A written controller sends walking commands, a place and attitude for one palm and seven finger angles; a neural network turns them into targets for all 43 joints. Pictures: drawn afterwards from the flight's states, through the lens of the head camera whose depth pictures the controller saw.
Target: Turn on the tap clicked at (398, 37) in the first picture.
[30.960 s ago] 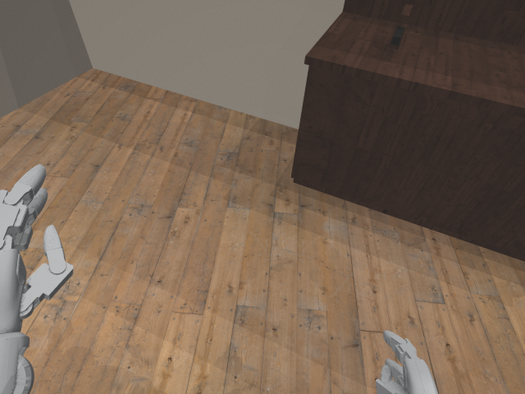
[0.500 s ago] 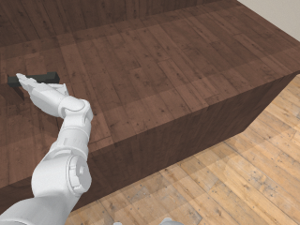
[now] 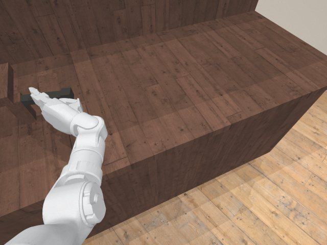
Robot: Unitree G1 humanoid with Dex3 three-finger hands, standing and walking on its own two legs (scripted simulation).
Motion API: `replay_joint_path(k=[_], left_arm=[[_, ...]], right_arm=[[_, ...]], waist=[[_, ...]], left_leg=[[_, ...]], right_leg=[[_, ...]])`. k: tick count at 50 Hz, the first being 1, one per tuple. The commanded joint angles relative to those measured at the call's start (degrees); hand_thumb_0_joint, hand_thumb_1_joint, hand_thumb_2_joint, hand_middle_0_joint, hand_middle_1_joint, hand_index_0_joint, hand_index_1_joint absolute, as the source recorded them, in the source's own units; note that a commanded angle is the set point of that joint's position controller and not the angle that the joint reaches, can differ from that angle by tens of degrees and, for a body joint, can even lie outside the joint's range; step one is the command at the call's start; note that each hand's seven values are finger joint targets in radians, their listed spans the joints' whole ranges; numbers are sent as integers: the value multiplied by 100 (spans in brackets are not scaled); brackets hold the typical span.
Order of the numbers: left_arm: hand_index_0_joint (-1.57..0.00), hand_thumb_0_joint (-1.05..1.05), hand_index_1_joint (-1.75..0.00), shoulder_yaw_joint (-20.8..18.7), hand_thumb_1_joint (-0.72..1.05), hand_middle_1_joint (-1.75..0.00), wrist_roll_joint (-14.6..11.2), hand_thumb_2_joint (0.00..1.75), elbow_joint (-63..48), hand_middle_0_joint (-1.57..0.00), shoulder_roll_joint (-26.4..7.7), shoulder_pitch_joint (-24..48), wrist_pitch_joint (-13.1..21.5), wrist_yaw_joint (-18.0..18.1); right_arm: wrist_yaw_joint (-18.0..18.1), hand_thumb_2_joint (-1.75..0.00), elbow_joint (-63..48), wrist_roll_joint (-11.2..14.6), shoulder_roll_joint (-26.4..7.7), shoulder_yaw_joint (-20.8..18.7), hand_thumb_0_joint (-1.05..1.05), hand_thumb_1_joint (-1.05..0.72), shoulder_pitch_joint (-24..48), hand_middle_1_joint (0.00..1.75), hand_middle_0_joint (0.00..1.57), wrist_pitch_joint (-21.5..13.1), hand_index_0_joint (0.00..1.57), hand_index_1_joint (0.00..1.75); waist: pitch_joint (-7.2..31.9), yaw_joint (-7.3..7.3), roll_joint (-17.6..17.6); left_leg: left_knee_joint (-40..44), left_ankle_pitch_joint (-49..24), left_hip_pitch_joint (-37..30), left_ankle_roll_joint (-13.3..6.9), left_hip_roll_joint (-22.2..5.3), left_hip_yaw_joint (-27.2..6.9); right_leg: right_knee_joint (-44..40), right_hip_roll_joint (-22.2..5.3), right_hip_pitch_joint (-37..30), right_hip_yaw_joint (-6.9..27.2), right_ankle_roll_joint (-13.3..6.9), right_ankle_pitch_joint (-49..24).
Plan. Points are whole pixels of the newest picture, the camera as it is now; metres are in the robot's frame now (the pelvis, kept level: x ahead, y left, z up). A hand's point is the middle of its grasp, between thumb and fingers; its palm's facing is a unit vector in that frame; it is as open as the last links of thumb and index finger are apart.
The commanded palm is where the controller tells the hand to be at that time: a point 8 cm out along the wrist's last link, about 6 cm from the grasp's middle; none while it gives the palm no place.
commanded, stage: lift the hand up off the lever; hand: left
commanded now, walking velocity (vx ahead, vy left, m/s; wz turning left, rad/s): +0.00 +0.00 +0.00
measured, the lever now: (67, 95) +0.50 +0.24 +0.08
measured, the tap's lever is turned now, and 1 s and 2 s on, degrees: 76 76 76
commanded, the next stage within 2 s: draw the hand back beside the body in 1.96 s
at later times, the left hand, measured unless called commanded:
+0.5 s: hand (71, 101) +0.44 +0.21 +0.12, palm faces +0.85 -0.52 -0.11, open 7.8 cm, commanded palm +0.39 +0.22 +0.12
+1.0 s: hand (71, 97) +0.44 +0.20 +0.13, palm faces +0.84 -0.54 -0.10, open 7.8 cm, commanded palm +0.38 +0.21 +0.14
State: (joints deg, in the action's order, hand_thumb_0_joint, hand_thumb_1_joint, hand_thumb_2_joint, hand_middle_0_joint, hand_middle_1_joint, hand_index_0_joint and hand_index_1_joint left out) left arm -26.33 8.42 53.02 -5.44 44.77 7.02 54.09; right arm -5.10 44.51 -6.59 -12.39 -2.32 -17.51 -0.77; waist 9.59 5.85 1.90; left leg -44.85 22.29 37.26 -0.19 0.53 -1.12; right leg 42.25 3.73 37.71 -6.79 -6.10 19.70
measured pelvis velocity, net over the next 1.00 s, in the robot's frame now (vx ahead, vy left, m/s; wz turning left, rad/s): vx -0.01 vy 0.00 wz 0.01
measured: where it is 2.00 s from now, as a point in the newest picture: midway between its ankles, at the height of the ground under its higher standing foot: outside the picture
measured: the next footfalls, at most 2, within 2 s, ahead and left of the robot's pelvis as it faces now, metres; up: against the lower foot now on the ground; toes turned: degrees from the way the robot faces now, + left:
none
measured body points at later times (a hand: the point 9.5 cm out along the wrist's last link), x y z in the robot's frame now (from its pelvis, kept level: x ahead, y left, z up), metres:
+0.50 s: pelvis -0.01 +0.00 +0.01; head +0.03 -0.01 +0.46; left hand +0.39 +0.23 +0.12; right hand +0.08 -0.25 -0.13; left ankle -0.01 +0.12 -0.71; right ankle +0.01 -0.05 -0.71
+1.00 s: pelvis -0.01 +0.00 +0.01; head +0.02 -0.01 +0.46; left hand +0.39 +0.23 +0.14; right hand +0.08 -0.25 -0.12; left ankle -0.01 +0.12 -0.71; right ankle +0.01 -0.05 -0.71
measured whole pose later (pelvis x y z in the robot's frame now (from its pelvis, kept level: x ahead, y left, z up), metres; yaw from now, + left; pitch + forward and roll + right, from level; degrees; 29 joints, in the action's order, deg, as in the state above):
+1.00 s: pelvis -0.01 +0.00 +0.01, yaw +0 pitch +11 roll +0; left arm -23.4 5.9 47.1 -4.6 45.2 -1.2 53.0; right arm -2.5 45.0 -4.8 -12.5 -1.9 -13.6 -1.5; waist 7.5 4.0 1.7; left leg -39.0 18.5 31.1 0.0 0.9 -1.2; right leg 37.0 3.5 31.8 -6.7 -6.2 16.5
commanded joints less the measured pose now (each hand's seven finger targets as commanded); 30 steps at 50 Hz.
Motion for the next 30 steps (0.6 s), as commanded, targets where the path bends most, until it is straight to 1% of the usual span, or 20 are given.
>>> replay_joint_path(k=[1,2,6,7,9,11,12,13,14,15,17,18,20,21,22,23,25,26,27,30], left_arm=[[-15,0,-15,387,90,-15,199,90,-1324,-15,-812,2466,147,7],[-15,0,-15,281,90,-15,187,90,-1394,-15,-912,2367,125,8],[-15,0,-15,599,90,-15,150,90,-1620,-15,-567,2349,4,-26],[-15,0,-15,526,90,-15,151,90,-1602,-15,-613,2277,-22,-24],[-15,0,-15,631,90,-15,132,90,-1573,-15,-525,2427,-77,-17],[-15,0,-15,594,90,-15,124,90,-1638,-15,-598,2506,-111,-8],[-15,0,-15,427,90,-15,156,90,-1646,-15,-807,2571,-112,20],[-15,0,-15,583,90,-15,154,90,-1673,-15,-627,2615,-132,16],[-15,0,-15,509,90,-15,164,90,-1663,-15,-731,2678,-139,36],[-15,0,-15,577,90,-15,193,90,-1746,-15,-695,2778,-133,32],[-15,0,-15,318,90,-15,229,90,-1921,-15,-971,2566,-125,61],[-15,0,-15,446,90,-15,205,90,-1886,-15,-806,2425,-166,33],[-15,0,-15,460,90,-15,180,90,-1799,-15,-807,2459,-255,8],[-15,0,-15,592,90,-15,157,90,-1784,-15,-672,2410,-314,-26],[-15,0,-15,367,90,-15,145,90,-1749,-15,-892,2299,-348,-28],[-15,0,-15,534,90,-15,99,90,-1864,-15,-721,2294,-370,-61],[-15,0,-15,475,90,-15,20,90,-1843,-15,-798,2254,-445,-94],[-15,0,-15,530,90,-15,-21,90,-1904,-15,-724,2286,-464,-109],[-15,0,-15,423,90,-15,-13,90,-1950,-15,-844,2226,-455,-114],[-15,0,-15,487,90,-15,-3,90,-2025,-15,-848,2257,-471,-138]], right_arm=[[45,-90,-503,14,-747,-251,0,-90,-166,30,20,-184,20,30],[60,-90,-496,20,-766,-260,0,-90,-136,30,20,-174,20,30],[57,-90,-525,38,-715,-248,0,-90,-48,30,20,-174,20,30],[72,-90,-516,44,-729,-258,0,-90,-25,30,20,-173,20,30],[82,-90,-508,47,-714,-228,0,-90,32,30,20,-178,20,30],[109,-90,-527,64,-703,-224,0,-90,116,30,20,-186,20,30],[138,-90,-491,67,-721,-235,0,-90,157,30,20,-180,20,30],[133,-90,-500,61,-686,-214,0,-90,166,30,20,-182,20,30],[137,-90,-491,57,-688,-211,0,-90,177,30,20,-192,20,30],[140,-90,-488,51,-675,-205,0,-90,186,30,20,-199,20,30],[161,-90,-510,44,-686,-233,0,-90,178,30,20,-200,20,30],[158,-90,-534,58,-659,-219,0,-90,184,30,20,-183,20,30],[168,-90,-525,72,-670,-208,0,-90,193,30,20,-178,20,30],[173,-90,-545,80,-672,-201,0,-90,221,30,20,-176,20,30],[194,-90,-541,102,-704,-220,0,-90,222,30,20,-169,20,30],[199,-90,-579,117,-690,-211,0,-90,240,30,20,-165,20,30],[221,-90,-587,148,-704,-195,0,-90,258,30,20,-168,20,30],[224,-90,-591,153,-696,-192,0,-90,283,30,20,-176,20,30],[240,-90,-575,159,-713,-199,0,-90,292,30,20,-182,20,30],[246,-90,-574,172,-702,-187,0,-90,324,30,20,-193,20,30]], waist=[[1898,18,-174],[1959,-58,-73],[1908,-17,-85],[1865,-69,-82],[1721,-14,-198],[1707,-18,-302],[1694,-63,-147],[1681,-29,-122],[1698,-20,-160],[1778,-12,-121],[2058,-164,-41],[2093,-141,-103],[1959,-91,-193],[1906,-79,-209],[1902,-152,-208],[1932,-122,-224],[1835,-127,-355],[1788,-112,-347],[1783,-177,-299],[1704,-146,-309]], left_leg=[[395,-1708,-669,-98,39,6],[412,-1791,-720,-88,46,5],[441,-1960,-908,-51,28,4],[460,-1956,-906,-46,28,-13],[500,-1842,-870,-57,34,-9],[528,-1601,-756,-76,56,6],[542,-1569,-764,-68,55,-11],[554,-1594,-809,-75,54,8],[540,-1550,-789,-83,59,14],[519,-1579,-817,-84,66,18],[505,-1765,-870,-67,71,9],[520,-1832,-897,-60,68,24],[533,-1756,-823,-65,65,42],[569,-1709,-810,-66,73,51],[602,-1698,-799,-68,76,40],[633,-1718,-859,-71,76,58],[692,-1604,-779,-84,81,59],[704,-1550,-812,-92,89,67],[734,-1545,-816,-89,96,44],[784,-1476,-835,-103,90,62]], right_leg=[[-583,-371,-1730,508,552,-2072],[-574,-376,-1787,512,535,-2148],[-614,-374,-1778,475,526,-2198],[-614,-366,-1747,463,508,-2147],[-667,-383,-1727,466,526,-2069],[-738,-414,-1798,520,555,-1913],[-750,-416,-1777,530,527,-1806],[-755,-425,-1768,532,540,-1861],[-765,-430,-1768,530,547,-1813],[-756,-445,-1799,562,556,-1902],[-680,-441,-2008,561,539,-2161],[-665,-447,-2057,545,552,-2268],[-720,-481,-2070,571,588,-2303],[-751,-486,-2090,580,594,-2292],[-781,-488,-2160,579,578,-2259],[-794,-485,-2191,580,587,-2294],[-885,-517,-2294,618,621,-2321],[-936,-519,-2282,636,636,-2282],[-941,-507,-2304,630,612,-2231],[-1017,-527,-2310,654,620,-2123]])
